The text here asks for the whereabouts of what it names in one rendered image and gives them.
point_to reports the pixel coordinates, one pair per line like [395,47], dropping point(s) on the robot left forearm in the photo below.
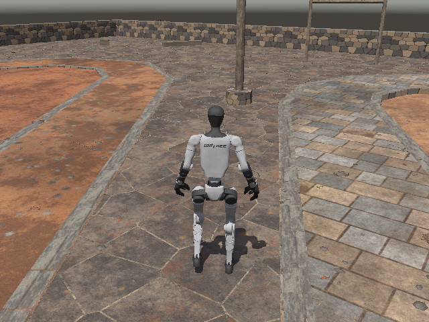
[182,175]

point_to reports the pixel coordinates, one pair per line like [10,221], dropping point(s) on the right robot upper arm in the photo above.
[240,153]

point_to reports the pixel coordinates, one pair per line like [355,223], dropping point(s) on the robot right shin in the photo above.
[229,244]

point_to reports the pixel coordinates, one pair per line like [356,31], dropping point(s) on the robot left shin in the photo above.
[197,236]

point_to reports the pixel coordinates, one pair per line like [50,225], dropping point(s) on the robot left hand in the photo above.
[178,187]

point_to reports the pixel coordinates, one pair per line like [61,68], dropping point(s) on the robot right forearm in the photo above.
[250,177]

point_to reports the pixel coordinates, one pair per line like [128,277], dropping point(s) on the left robot upper arm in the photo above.
[190,151]

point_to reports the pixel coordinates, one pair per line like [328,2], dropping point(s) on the robot right hand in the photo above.
[254,190]

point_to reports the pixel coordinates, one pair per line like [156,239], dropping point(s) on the robot shin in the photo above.
[197,236]
[229,244]

